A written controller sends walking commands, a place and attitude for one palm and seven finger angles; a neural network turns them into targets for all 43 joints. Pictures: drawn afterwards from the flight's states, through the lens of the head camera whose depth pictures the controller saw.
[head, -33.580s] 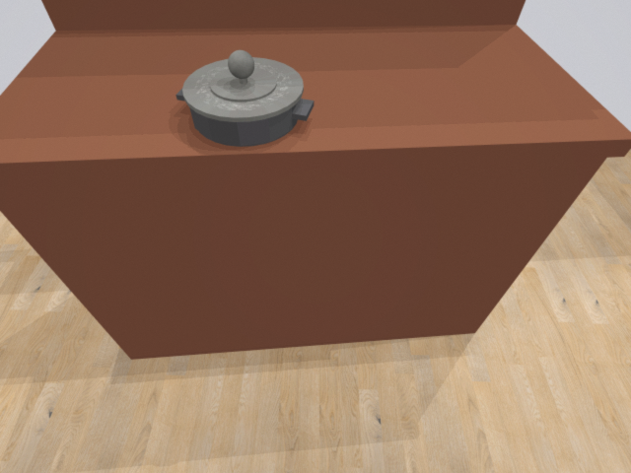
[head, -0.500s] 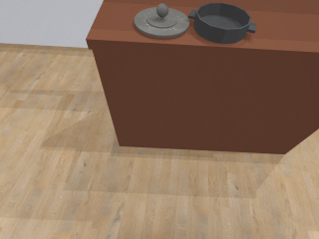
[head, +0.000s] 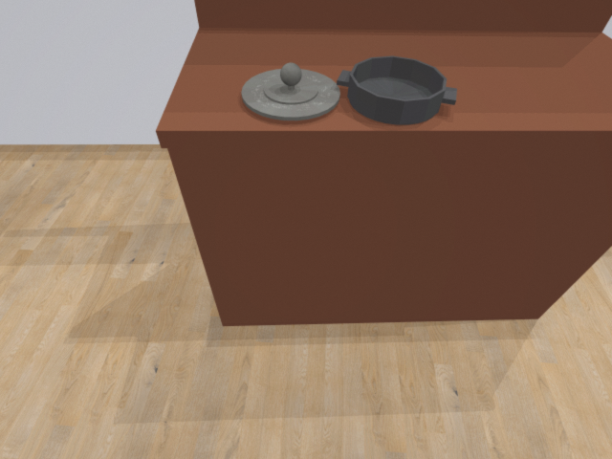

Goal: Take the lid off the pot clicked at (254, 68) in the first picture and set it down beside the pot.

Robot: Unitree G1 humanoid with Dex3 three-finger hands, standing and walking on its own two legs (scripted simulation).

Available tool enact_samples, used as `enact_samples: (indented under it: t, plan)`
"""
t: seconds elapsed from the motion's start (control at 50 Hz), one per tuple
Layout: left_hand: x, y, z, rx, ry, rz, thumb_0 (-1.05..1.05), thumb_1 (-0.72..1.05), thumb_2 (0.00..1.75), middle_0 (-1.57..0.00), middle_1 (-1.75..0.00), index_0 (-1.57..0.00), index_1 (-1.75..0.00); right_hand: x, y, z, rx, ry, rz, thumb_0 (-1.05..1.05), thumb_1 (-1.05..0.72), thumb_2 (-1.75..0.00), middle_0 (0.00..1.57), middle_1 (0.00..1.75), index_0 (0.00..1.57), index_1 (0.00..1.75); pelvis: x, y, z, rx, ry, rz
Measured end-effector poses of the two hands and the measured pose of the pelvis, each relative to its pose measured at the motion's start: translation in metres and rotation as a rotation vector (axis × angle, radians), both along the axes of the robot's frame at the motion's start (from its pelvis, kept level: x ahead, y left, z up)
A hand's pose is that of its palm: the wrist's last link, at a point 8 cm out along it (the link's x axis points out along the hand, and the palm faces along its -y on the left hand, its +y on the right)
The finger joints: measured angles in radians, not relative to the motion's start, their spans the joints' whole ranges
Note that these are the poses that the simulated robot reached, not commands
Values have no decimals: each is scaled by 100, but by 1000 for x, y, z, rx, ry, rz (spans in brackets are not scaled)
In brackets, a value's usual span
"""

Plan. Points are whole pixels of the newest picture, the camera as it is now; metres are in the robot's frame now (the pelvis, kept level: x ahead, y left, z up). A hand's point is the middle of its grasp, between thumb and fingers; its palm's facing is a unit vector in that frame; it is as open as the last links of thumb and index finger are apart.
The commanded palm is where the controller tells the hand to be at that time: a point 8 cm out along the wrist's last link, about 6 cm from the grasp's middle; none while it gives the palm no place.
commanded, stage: let the arm hang, fingers relaxed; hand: left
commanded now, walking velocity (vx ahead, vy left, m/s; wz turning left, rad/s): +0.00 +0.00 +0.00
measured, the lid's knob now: (290, 74) +0.80 +0.05 +0.12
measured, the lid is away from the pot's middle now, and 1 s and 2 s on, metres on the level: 0.22 0.22 0.22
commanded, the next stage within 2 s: look to check the result in 1.12 s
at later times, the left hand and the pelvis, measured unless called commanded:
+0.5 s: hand out of the picture -0.04 +0.16 -0.18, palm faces +0.01 -0.98 -0.17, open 7.4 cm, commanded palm none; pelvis -0.03 +0.00 +0.00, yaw +0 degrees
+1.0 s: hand out of the picture -0.04 +0.17 -0.18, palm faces +0.00 -0.98 -0.19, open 7.4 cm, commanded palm none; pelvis -0.04 +0.00 +0.00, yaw +0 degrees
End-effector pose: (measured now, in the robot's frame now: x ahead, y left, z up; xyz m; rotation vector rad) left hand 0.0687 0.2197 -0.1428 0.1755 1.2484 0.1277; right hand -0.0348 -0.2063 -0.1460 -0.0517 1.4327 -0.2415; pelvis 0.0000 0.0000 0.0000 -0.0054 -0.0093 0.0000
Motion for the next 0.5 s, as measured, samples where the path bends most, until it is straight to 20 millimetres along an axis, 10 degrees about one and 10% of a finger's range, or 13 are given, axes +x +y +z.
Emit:
enact_samples:
  t: [0.5]
  plan:
    - [-113,-10,-6,-29,228,55,0,91,90,-20,-30,-20,-30,-28,-2,5,-3,32,21,0,-91,-90,20,30,20,30,-27,0,4,-3,-13,-1]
